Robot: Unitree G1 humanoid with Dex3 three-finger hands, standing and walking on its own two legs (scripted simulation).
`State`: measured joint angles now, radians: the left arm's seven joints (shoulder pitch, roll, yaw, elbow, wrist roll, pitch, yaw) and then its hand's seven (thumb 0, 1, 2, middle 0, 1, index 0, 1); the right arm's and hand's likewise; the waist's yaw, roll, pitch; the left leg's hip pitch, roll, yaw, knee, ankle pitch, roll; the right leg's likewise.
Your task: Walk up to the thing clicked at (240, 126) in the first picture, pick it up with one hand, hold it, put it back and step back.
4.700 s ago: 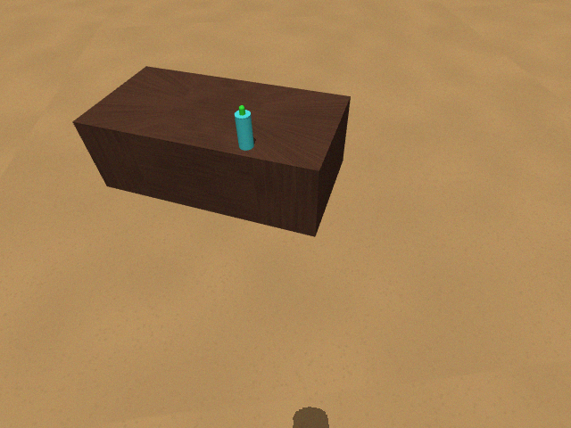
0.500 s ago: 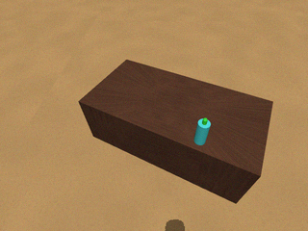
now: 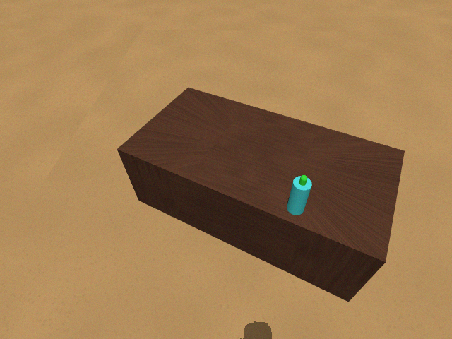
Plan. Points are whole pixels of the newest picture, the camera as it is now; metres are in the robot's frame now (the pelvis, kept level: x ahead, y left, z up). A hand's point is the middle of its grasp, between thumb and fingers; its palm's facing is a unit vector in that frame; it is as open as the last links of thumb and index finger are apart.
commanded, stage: walk up
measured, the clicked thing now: (299, 193) +0.65 -0.23 -0.30
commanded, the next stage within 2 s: stand in 0.02 s
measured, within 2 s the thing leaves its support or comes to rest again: neither
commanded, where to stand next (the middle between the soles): +0.03 +0.00 m, yaw -2 degrees
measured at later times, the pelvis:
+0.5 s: pelvis +0.01 +0.00 +0.00, yaw +0 degrees
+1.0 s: pelvis +0.01 -0.01 +0.00, yaw +0 degrees
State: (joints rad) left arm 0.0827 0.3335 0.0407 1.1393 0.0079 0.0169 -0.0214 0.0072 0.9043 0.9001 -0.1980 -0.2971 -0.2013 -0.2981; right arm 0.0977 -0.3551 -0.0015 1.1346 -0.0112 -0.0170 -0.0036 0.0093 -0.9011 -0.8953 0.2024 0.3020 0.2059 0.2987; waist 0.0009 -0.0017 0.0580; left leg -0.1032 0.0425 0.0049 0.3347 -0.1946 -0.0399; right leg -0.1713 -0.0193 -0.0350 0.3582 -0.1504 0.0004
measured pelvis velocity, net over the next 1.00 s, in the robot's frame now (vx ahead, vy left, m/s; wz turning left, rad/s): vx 0.01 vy -0.01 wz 0.01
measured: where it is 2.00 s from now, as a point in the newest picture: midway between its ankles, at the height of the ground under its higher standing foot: outside the picture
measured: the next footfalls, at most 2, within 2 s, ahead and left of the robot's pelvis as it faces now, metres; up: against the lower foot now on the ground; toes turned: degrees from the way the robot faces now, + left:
none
